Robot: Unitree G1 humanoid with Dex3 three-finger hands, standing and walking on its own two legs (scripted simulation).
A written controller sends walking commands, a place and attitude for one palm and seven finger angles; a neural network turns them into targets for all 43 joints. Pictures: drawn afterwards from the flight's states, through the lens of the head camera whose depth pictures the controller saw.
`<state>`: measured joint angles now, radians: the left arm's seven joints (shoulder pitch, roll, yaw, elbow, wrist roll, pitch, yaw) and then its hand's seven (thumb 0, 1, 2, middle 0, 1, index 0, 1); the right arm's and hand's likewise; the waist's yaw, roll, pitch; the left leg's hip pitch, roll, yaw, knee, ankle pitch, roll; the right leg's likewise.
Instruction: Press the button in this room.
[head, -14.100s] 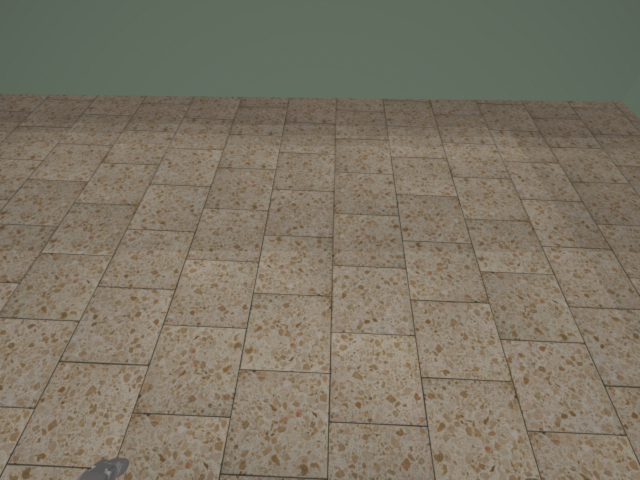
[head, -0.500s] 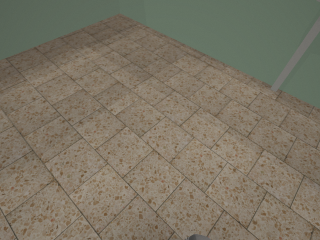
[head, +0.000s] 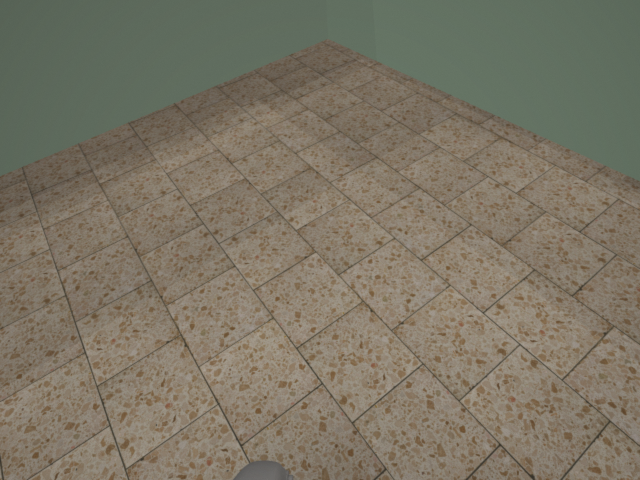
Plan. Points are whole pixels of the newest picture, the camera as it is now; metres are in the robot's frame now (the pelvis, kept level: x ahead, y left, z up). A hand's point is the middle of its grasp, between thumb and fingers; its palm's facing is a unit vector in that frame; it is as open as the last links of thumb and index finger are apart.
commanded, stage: turn or walk to find it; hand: left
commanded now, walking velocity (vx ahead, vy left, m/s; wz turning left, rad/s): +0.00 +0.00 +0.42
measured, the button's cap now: out of the picture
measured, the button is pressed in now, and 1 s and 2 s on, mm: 0 0 0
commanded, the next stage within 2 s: stand and wait in 1.92 s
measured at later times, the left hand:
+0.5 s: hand out of the picture -0.01 +0.27 -0.17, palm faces +0.23 -0.94 -0.24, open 7.4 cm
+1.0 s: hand out of the picture -0.06 +0.22 -0.17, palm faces +0.41 -0.88 -0.24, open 7.3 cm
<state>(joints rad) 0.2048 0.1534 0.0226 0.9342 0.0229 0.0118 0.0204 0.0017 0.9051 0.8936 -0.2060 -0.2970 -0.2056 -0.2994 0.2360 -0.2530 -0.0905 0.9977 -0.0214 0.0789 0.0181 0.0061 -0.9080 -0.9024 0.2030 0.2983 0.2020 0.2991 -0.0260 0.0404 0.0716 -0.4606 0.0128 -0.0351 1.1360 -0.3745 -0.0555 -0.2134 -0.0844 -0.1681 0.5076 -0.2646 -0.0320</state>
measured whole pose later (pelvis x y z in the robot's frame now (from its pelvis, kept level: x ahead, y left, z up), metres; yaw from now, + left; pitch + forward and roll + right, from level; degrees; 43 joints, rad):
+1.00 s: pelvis -0.04 +0.03 +0.00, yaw +25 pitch +0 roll +1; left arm 0.21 0.18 0.03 0.94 0.03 0.01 0.02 0.00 0.91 0.89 -0.21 -0.30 -0.21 -0.30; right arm 0.21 -0.24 -0.08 1.00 -0.01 0.07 0.01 0.01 -0.91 -0.90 0.20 0.30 0.20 0.30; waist -0.01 0.00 0.10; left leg -0.38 0.04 0.01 0.90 -0.45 -0.06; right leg -0.22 -0.13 -0.20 0.53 -0.30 0.01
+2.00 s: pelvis -0.06 +0.03 -0.01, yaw +51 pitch +0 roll +0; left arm 0.27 0.21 0.04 0.99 0.03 0.02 0.02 0.00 0.91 0.89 -0.21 -0.30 -0.21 -0.30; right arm 0.14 -0.23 -0.05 0.99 -0.01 0.05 0.01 0.01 -0.91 -0.90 0.20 0.30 0.20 0.30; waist 0.03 -0.01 0.10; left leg -0.25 0.03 0.07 0.63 -0.36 -0.04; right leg -0.24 -0.14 -0.26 0.59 -0.32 0.01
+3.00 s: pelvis -0.11 +0.02 -0.01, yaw +25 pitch +0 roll +0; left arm 0.17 0.24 0.07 0.94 0.02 0.07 -0.01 0.00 0.90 0.89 -0.21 -0.30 -0.21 -0.30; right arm 0.17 -0.21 -0.04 0.93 -0.01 0.01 -0.03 0.01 -0.91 -0.90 0.20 0.30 0.20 0.30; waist 0.01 -0.03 0.07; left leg -0.25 0.02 0.04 0.55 -0.30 -0.02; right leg -0.39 0.06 0.10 0.61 -0.26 0.00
